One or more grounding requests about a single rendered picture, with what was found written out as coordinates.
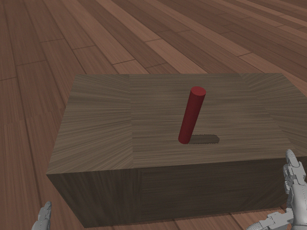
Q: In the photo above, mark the left robot hand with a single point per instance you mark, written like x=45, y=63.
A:
x=44, y=216

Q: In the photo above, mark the right robot hand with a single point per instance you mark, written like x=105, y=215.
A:
x=296, y=188

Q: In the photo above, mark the can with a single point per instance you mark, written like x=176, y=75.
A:
x=194, y=104

